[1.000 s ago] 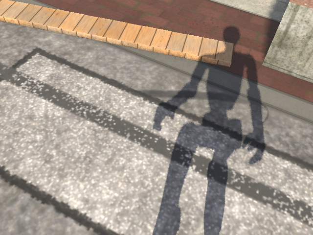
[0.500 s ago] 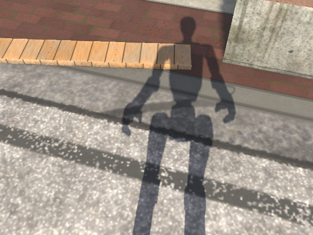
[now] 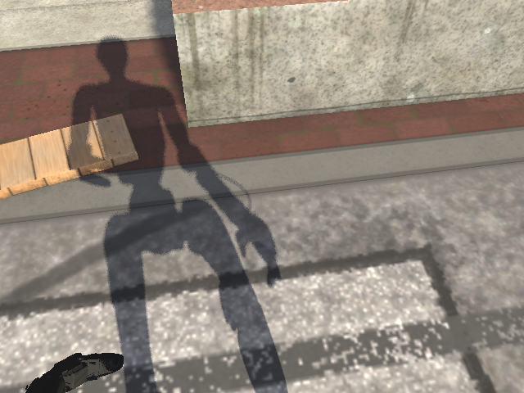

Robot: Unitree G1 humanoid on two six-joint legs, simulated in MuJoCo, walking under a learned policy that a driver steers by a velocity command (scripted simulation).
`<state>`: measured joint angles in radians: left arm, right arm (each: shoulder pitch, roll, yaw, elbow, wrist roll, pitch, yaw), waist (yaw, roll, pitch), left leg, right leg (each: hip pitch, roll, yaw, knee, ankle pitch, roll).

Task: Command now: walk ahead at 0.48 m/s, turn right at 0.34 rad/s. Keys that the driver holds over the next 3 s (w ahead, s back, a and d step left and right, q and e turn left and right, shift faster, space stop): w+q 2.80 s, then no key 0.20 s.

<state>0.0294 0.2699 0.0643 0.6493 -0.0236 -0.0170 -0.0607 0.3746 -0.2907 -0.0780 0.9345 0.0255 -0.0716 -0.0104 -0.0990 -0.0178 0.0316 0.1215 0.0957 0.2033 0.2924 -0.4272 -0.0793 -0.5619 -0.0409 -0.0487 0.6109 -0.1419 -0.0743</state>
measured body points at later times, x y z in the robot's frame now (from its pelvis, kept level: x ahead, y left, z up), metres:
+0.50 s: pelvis +0.28 -0.02 +0.00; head +0.31 +0.00 +0.45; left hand +0.27 +0.27 -0.13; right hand +0.51 -0.22 -0.10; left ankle +0.45 +0.13 -0.70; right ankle +0.13 -0.12 -0.72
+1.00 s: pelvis +0.58 +0.05 +0.01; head +0.61 +0.07 +0.46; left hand +0.68 +0.37 -0.07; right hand +0.77 -0.19 -0.09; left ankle +0.45 +0.10 -0.72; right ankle +0.78 -0.01 -0.71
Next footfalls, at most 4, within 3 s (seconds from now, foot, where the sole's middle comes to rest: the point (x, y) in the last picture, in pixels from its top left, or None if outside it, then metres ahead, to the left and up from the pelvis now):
0.02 right None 0.17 -0.12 -0.76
0.56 left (204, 384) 0.48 0.11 -0.76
1.04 right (236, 262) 0.82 0.01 -0.76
1.56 left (99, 257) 0.87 0.40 -0.76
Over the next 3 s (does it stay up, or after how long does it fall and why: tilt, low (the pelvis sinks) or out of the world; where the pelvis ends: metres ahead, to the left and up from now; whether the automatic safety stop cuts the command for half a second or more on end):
stays up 1.07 0.89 0.05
